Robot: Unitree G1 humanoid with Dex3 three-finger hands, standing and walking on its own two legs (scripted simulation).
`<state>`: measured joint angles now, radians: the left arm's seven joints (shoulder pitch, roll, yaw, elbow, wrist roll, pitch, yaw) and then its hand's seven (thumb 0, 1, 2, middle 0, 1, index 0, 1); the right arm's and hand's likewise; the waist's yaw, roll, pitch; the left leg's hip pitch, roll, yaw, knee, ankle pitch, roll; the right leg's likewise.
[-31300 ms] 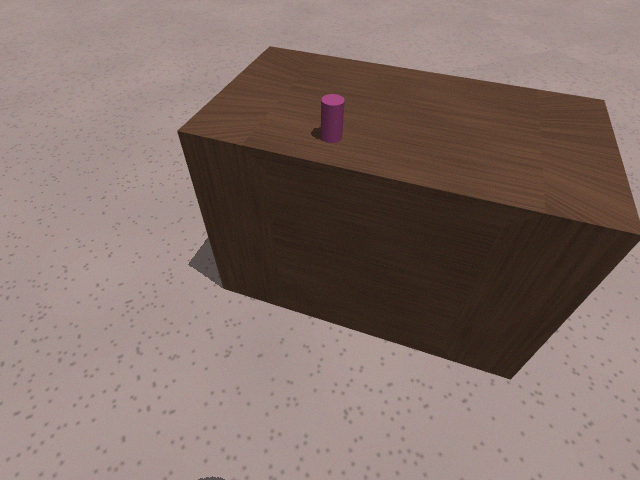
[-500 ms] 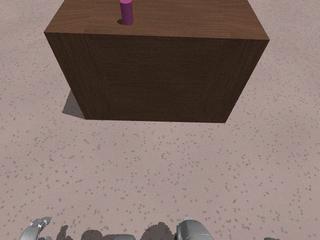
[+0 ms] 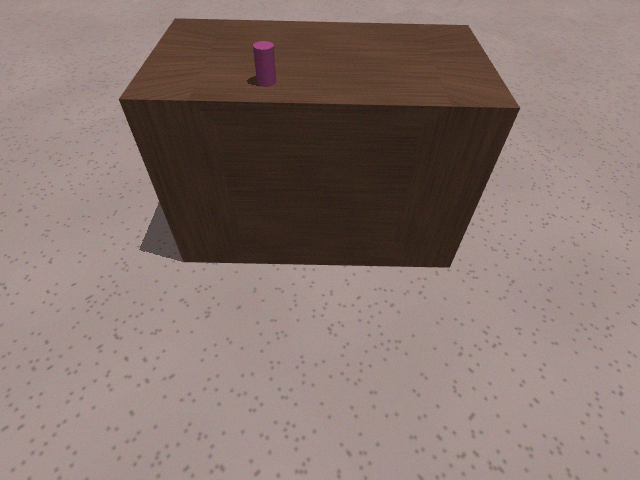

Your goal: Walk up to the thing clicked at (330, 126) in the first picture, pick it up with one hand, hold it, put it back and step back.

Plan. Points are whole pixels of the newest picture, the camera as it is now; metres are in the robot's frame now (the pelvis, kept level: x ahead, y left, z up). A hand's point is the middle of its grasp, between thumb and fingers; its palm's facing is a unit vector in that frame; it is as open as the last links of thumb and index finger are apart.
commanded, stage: step back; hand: left
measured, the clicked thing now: (265, 64) +1.12 +0.18 -0.01
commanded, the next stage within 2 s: stand in 0.62 s
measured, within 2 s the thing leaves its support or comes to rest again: neither
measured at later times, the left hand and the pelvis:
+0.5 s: hand (149, 470) +0.17 +0.24 -0.14, palm faces -0.01 -0.94 -0.34, open 7.4 cm; pelvis +0.05 -0.01 +0.00, yaw -1 degrees
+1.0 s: hand out of the picture +0.13 +0.24 -0.14, palm faces -0.03 -0.94 -0.34, open 7.4 cm; pelvis +0.05 -0.01 +0.02, yaw -1 degrees
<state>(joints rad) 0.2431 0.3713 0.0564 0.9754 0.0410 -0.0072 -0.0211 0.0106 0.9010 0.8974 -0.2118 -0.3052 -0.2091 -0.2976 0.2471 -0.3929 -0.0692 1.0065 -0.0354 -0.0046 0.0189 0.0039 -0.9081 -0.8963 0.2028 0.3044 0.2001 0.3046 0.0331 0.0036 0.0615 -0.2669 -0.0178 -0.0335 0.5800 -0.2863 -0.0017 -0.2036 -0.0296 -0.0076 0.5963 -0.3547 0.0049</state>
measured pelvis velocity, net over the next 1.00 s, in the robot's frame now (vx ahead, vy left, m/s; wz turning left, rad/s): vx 0.05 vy -0.01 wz -0.02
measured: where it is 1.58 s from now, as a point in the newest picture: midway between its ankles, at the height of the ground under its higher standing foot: outside the picture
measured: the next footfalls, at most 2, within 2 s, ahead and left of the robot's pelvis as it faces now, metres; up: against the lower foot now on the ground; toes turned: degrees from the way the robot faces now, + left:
right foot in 0.26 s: +0.09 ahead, -0.14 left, +0.00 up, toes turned -3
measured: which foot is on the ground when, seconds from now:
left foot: down 0.00-1.00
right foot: down 0.00-0.02, up 0.04-0.24, down 0.26-1.00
